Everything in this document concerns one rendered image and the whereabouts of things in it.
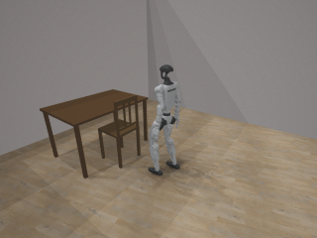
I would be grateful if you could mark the left robot hand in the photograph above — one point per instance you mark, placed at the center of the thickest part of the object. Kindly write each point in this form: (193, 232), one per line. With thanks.
(155, 132)

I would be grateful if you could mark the robot foot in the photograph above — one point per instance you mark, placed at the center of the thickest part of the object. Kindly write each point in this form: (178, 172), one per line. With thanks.
(153, 170)
(176, 166)

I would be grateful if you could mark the table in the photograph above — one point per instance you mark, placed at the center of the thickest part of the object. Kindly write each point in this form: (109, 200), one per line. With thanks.
(85, 109)

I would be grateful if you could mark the chair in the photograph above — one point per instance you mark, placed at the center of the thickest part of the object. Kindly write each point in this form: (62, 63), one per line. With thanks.
(120, 128)

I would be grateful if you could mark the robot left upper arm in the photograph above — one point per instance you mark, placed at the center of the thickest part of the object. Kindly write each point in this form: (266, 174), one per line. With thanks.
(158, 92)

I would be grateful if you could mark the right robot forearm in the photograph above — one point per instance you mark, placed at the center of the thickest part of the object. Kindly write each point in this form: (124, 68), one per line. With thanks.
(177, 109)

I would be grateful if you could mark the right robot hand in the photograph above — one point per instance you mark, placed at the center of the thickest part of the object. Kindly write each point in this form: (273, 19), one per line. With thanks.
(177, 121)

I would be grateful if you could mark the robot right upper arm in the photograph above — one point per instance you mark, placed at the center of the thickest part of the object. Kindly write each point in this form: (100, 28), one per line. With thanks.
(177, 93)

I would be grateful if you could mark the right robot foot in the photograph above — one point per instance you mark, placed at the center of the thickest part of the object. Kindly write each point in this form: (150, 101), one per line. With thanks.
(176, 166)

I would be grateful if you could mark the left robot foot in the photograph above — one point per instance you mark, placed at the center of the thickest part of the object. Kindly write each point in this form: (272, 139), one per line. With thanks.
(153, 170)

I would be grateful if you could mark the left robot forearm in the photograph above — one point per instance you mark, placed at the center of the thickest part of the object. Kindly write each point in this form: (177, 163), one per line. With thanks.
(159, 116)

